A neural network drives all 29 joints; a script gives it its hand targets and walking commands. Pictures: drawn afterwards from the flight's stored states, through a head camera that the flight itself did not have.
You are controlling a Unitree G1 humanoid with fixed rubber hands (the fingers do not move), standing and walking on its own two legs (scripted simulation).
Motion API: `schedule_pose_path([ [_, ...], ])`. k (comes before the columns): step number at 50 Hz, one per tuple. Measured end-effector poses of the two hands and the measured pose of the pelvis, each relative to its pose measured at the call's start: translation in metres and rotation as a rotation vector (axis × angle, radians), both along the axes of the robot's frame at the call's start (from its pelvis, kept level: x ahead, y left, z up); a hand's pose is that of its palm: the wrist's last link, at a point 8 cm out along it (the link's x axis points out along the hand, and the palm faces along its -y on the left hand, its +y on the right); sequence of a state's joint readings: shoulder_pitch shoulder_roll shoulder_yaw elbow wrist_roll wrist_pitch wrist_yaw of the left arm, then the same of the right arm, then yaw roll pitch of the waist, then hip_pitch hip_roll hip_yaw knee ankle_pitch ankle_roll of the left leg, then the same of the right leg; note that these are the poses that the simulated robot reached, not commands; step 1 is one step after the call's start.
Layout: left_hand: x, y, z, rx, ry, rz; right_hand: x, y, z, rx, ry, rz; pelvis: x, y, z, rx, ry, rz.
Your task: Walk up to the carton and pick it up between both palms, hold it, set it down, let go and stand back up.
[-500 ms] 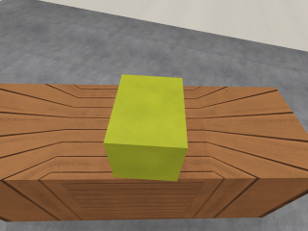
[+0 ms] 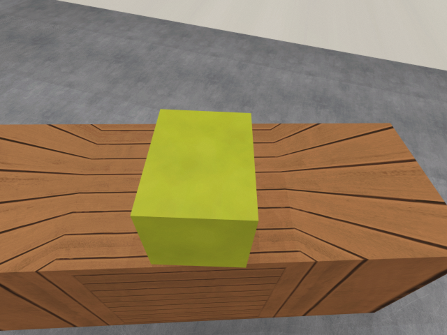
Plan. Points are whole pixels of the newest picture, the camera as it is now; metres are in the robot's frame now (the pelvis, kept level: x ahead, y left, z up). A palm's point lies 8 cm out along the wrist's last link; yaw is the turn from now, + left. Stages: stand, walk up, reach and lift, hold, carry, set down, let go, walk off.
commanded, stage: walk up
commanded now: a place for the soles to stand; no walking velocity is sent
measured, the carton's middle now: (202, 186) +0.46 +0.05 -0.06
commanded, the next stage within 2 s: reach and lift in 0.68 s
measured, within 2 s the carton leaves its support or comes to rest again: neither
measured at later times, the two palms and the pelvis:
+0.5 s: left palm out of the picture +0.11 +0.29 -0.12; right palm out of the picture +0.08 -0.31 -0.11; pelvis +0.01 -0.01 +0.00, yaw +0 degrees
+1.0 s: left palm (86, 326) +0.17 +0.26 -0.12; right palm out of the picture +0.12 -0.27 -0.10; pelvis -0.02 +0.00 -0.03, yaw +2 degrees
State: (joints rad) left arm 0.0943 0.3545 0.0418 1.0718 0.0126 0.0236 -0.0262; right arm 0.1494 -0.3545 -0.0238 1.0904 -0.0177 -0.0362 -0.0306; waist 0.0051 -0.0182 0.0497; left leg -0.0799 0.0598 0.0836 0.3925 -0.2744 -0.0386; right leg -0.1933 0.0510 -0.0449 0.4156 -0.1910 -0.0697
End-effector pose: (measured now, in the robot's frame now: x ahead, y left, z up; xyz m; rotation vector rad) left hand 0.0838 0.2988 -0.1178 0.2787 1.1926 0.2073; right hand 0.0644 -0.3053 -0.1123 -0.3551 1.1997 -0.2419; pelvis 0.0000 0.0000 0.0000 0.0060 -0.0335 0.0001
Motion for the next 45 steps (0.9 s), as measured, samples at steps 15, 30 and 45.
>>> schedule_pose_path([
  [15, 0.020, -0.007, 0.001, -0.005, -0.030, -0.014, 0.009, -0.002, -0.001, 0.002, -0.003, 0.002, 0.009, -0.004, -0.001, 0.003, 0.001, 0.000],
  [30, 0.025, -0.008, 0.000, -0.005, -0.031, -0.019, 0.012, -0.007, -0.001, -0.011, -0.011, 0.000, 0.012, -0.006, -0.003, -0.002, -0.004, 0.004],
  [45, 0.097, -0.022, -0.006, 0.030, -0.063, -0.112, 0.072, 0.029, -0.003, 0.076, -0.317, 0.032, -0.018, -0.005, -0.034, -0.007, -0.024, 0.044],
])
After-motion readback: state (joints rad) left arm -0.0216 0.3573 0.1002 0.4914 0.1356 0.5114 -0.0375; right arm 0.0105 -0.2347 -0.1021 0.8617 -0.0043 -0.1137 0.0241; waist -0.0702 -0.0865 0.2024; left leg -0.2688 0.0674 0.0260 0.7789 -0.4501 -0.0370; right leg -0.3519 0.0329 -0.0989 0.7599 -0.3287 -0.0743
